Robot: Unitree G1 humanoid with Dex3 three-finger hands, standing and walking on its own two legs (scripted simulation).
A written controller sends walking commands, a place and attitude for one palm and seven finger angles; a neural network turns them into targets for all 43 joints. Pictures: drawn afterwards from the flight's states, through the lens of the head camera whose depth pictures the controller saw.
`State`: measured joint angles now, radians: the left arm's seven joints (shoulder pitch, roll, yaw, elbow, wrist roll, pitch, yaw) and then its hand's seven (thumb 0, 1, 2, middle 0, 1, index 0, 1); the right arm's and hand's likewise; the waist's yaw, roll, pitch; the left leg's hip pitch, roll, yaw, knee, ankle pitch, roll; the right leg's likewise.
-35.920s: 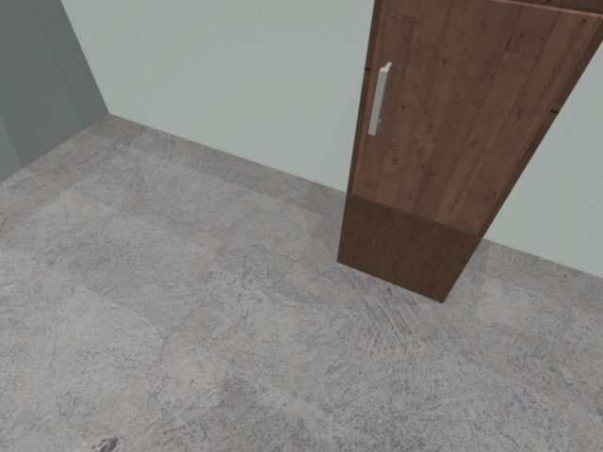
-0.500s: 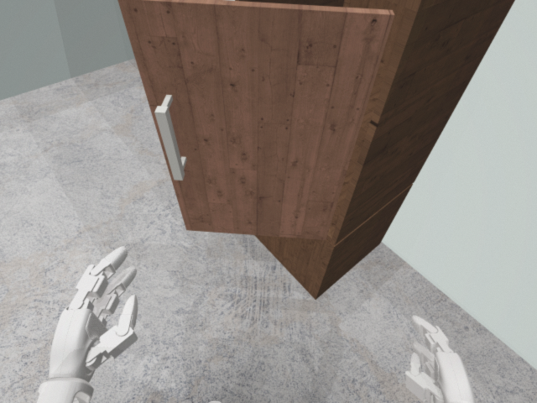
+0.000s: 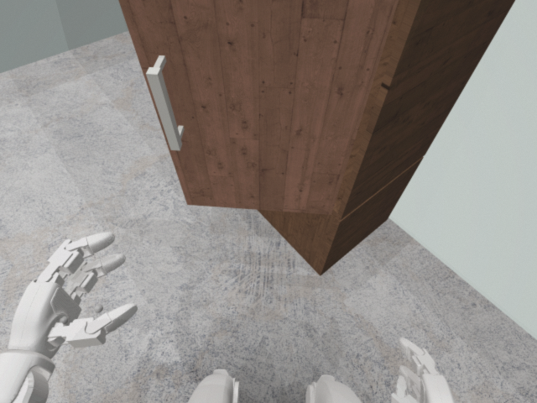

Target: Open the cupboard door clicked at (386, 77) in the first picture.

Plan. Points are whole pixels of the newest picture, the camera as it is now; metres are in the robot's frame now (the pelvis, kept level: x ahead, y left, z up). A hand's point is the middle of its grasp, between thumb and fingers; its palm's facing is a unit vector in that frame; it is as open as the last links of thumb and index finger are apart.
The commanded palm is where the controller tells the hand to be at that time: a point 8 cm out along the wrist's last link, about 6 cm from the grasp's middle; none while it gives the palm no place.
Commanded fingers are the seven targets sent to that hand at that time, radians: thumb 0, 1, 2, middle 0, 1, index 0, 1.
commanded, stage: raise the hand with hooked fingers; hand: left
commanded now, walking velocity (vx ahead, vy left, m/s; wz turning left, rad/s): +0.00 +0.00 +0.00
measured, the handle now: (169, 106) +0.59 +0.21 +0.08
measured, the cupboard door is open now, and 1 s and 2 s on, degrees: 46 46 46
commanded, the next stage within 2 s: move the hooked fingers beside the handle in 1.32 s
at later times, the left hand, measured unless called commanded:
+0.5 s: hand (59, 273) +0.27 +0.29 +0.07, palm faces +0.01 -1.00 -0.04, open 13.5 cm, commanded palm +0.25 +0.33 +0.08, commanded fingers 0.00 -0.50 0.30 -0.30 -1.20 -0.30 -1.20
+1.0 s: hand (49, 235) +0.31 +0.30 +0.10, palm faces -0.02 -1.00 -0.04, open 14.0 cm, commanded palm +0.28 +0.35 +0.10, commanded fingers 0.00 -0.50 0.30 -0.30 -1.20 -0.30 -1.20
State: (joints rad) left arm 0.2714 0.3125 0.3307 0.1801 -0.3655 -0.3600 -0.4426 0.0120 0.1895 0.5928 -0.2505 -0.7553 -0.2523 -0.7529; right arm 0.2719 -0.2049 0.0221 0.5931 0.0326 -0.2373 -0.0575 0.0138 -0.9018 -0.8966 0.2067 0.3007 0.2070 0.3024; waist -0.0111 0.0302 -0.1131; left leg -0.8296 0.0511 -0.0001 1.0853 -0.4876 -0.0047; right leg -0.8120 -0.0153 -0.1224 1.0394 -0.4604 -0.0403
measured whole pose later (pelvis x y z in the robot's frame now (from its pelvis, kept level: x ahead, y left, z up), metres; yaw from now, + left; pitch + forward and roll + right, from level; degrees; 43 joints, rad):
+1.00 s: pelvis +0.02 +0.03 +0.03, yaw +0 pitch +11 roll -2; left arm -0.04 0.44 0.44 0.43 -0.36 -0.25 -0.55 -0.01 -0.50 0.30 -0.30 -1.20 -0.30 -1.20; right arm 0.31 -0.29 0.04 0.55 0.04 -0.20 -0.07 0.01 -0.90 -0.90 0.21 0.30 0.21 0.30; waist -0.01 0.02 -0.09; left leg -0.66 0.03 0.03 0.91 -0.44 0.04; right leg -0.64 -0.03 -0.09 0.85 -0.39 0.00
